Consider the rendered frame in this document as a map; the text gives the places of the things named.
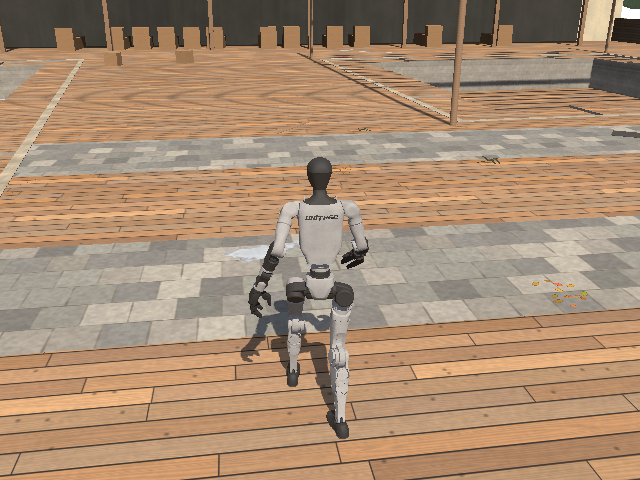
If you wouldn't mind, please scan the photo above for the robot right hand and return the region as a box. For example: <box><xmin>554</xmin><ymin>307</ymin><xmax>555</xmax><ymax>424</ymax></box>
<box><xmin>341</xmin><ymin>249</ymin><xmax>364</xmax><ymax>269</ymax></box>

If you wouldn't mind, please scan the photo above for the humanoid robot torso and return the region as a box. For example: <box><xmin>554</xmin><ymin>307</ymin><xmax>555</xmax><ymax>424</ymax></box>
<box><xmin>297</xmin><ymin>196</ymin><xmax>344</xmax><ymax>300</ymax></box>

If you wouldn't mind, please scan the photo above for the robot right upper arm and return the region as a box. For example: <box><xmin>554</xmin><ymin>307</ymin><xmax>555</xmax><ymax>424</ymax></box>
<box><xmin>340</xmin><ymin>200</ymin><xmax>368</xmax><ymax>252</ymax></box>

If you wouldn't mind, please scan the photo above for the right robot foot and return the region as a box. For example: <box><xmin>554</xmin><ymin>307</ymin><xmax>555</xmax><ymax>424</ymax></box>
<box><xmin>326</xmin><ymin>410</ymin><xmax>349</xmax><ymax>438</ymax></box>

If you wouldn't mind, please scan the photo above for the right robot forearm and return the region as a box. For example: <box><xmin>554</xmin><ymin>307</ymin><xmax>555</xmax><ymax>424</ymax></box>
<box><xmin>353</xmin><ymin>237</ymin><xmax>369</xmax><ymax>260</ymax></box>

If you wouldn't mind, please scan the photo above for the robot left upper arm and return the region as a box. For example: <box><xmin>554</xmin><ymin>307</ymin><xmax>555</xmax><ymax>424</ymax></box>
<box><xmin>271</xmin><ymin>201</ymin><xmax>300</xmax><ymax>258</ymax></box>

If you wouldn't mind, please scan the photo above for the left robot forearm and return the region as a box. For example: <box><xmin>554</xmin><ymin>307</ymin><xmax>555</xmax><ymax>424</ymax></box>
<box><xmin>253</xmin><ymin>241</ymin><xmax>279</xmax><ymax>292</ymax></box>

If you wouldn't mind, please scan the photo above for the robot left hand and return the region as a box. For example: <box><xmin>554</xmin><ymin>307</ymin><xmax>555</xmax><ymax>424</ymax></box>
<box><xmin>248</xmin><ymin>287</ymin><xmax>271</xmax><ymax>318</ymax></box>

